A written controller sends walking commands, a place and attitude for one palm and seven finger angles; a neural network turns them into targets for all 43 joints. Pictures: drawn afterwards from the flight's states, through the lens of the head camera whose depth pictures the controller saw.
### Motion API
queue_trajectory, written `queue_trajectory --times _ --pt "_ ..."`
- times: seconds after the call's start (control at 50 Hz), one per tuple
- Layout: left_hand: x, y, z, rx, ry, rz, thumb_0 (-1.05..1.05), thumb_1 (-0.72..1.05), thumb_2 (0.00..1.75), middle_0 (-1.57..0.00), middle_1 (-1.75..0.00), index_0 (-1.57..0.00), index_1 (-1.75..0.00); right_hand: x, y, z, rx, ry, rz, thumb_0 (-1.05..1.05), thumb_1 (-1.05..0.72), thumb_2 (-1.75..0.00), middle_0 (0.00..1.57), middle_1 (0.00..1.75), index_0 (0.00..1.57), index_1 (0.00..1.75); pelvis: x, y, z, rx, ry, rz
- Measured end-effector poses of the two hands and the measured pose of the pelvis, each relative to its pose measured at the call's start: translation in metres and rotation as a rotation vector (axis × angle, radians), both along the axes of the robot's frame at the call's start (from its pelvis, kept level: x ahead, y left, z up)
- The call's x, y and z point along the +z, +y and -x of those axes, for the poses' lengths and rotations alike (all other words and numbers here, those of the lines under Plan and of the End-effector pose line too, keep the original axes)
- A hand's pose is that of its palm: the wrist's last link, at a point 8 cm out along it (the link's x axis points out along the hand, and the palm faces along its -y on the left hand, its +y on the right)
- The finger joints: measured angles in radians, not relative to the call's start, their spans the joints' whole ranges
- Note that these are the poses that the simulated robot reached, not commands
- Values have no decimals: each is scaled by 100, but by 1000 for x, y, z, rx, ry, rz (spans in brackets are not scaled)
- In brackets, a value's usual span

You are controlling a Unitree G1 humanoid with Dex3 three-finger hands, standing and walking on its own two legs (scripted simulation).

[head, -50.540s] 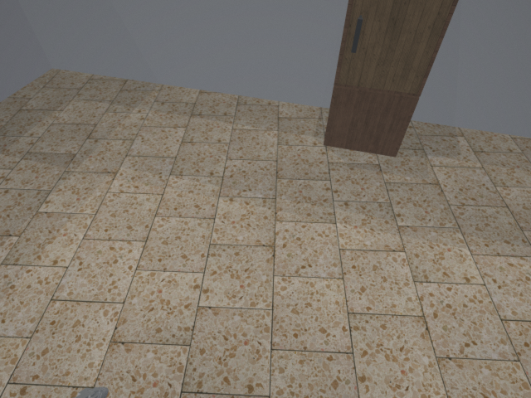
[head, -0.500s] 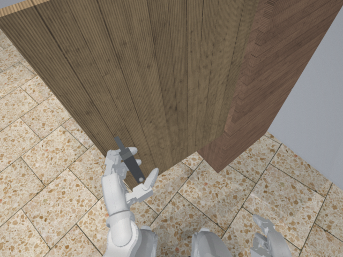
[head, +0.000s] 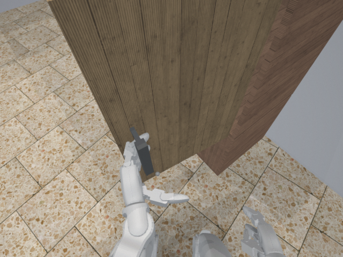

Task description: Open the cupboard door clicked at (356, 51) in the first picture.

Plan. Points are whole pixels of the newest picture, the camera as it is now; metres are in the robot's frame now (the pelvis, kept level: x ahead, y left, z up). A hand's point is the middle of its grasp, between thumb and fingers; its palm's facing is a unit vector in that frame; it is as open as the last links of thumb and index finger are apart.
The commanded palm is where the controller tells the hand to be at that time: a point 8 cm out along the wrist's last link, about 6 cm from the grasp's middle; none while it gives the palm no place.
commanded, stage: slide the hand sideways off the handle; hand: left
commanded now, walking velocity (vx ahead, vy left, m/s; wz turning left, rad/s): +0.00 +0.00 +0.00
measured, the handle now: (141, 152) +0.35 +0.09 +0.02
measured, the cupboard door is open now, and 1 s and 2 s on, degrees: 81 85 85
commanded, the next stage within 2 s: draw the hand back to the body in 1.28 s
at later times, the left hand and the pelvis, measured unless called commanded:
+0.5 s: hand (154, 197) +0.25 +0.05 +0.03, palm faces -0.14 -0.99 +0.02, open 16.3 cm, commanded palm +0.23 +0.11 +0.02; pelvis +0.00 +0.03 -0.01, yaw -1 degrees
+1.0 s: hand (130, 210) +0.22 +0.10 +0.02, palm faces -0.11 -0.99 -0.01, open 16.2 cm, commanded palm +0.19 +0.16 +0.02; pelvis +0.01 +0.01 -0.02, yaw -1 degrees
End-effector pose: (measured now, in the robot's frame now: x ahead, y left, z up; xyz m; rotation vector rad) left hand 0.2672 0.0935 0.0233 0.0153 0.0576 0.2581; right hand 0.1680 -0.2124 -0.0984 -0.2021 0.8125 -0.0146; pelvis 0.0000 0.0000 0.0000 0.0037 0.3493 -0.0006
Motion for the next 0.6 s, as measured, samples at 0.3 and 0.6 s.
queue_trajectory --times 0.3,0.6 --pt "1 18 17 -453 -8 37 -1 -50 30 -18 -37 -15 -40 2 17 1 -25 -18 -19 1 -90 -90 20 30 20 30 -6 25 -1 -2 -12 22" --pt "2 23 37 -393 -7 25 -1 -50 30 -14 -30 -15 -31 4 33 -12 -12 -40 -30 1 -90 -90 20 30 20 30 -14 31 -2 -17 -2 18"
